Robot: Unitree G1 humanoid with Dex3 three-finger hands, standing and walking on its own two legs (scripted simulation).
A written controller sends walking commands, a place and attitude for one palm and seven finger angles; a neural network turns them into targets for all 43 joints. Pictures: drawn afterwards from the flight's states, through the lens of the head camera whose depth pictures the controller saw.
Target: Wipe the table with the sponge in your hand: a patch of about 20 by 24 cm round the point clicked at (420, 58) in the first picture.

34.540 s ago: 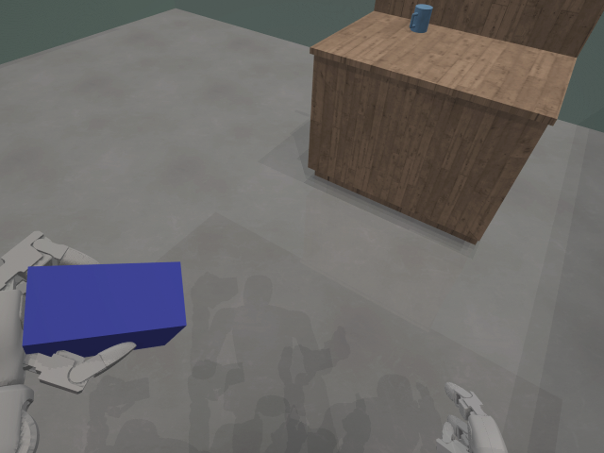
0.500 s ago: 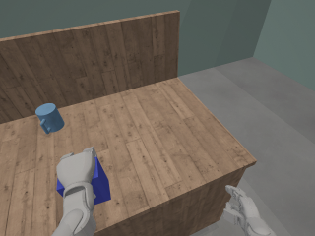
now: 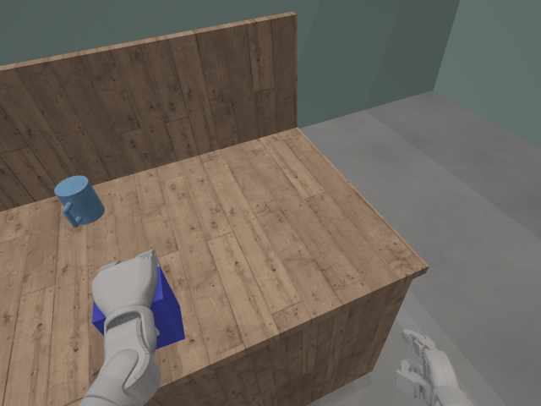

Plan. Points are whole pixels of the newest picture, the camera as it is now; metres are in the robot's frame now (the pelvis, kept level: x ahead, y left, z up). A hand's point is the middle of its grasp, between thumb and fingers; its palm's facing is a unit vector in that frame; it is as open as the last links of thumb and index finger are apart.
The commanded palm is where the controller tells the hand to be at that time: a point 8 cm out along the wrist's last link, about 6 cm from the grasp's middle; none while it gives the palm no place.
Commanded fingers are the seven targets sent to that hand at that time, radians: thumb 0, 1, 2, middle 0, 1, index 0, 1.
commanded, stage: slide across to the third lane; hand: left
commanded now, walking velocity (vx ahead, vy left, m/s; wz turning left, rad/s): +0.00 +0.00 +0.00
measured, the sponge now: (146, 320) +0.25 +0.26 -0.03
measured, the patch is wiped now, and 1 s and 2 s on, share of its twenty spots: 0.75 0.85 1.00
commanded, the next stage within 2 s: wipe forward along the third lane in 0.80 s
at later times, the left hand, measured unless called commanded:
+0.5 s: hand (162, 295) +0.27 +0.22 +0.02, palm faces -0.03 -0.06 -1.00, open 10.3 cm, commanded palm +0.25 +0.18 +0.06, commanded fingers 0.00 0.10 1.30 -1.20 -1.60 -1.20 -1.60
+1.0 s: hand (197, 281) +0.30 +0.17 +0.02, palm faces -0.01 -0.09 -1.00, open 10.3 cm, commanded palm +0.27 +0.16 +0.06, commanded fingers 0.00 0.10 1.30 -1.20 -1.60 -1.20 -1.60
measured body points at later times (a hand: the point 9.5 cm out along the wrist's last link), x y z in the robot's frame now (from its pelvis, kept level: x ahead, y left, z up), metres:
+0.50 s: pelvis +0.00 +0.00 +0.00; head -0.02 -0.03 +0.45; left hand +0.27 +0.22 +0.07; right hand +0.25 -0.18 -0.08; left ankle -0.02 +0.13 -0.73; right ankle +0.03 -0.09 -0.73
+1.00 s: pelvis +0.00 -0.01 +0.00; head -0.03 -0.04 +0.45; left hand +0.30 +0.17 +0.08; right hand +0.23 -0.21 -0.08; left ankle -0.02 +0.13 -0.73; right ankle +0.03 -0.09 -0.73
